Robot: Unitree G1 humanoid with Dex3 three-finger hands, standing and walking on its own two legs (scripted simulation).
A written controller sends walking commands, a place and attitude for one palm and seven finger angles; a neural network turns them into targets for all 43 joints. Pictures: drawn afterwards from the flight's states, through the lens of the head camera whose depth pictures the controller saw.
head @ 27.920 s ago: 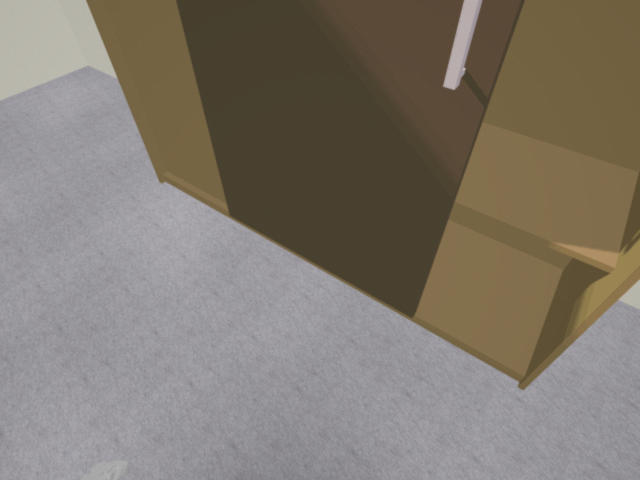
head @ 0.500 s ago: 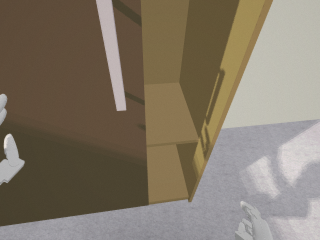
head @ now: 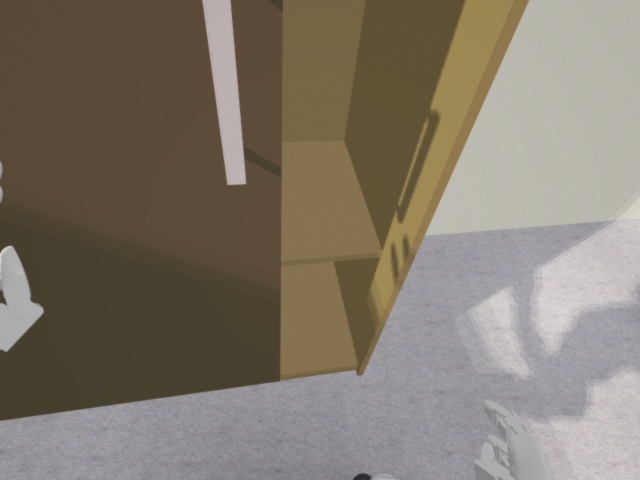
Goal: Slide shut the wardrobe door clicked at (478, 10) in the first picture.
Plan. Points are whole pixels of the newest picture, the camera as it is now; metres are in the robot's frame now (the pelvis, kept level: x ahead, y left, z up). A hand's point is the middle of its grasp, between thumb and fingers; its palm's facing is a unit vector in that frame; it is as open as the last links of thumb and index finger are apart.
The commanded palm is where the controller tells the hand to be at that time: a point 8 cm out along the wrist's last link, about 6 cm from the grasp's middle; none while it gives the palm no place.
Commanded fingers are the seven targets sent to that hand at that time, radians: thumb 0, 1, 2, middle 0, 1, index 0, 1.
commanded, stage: step back with the hand held close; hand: left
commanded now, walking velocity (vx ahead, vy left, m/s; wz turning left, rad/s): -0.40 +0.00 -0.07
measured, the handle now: (226, 77) +0.44 +0.15 +0.27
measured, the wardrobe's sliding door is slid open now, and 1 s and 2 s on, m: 0.25 0.25 0.25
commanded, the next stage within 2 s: stop stepping back and stand still in 0.66 s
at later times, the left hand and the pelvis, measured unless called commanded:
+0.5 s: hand out of the picture +0.14 +0.27 +0.19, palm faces +0.38 -0.80 -0.46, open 7.5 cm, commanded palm +0.08 +0.31 +0.20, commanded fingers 0.00 0.90 0.90 -0.20 -0.30 -0.20 -0.30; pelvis -0.06 +0.01 +0.01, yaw +0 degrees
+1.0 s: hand out of the picture +0.03 +0.29 +0.19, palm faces +0.35 -0.83 -0.44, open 7.5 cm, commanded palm -0.01 +0.33 +0.20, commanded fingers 0.00 0.90 0.90 -0.20 -0.30 -0.20 -0.30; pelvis -0.17 +0.04 +0.02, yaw -3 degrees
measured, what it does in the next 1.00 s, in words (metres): walks backwards: right foot, then right foot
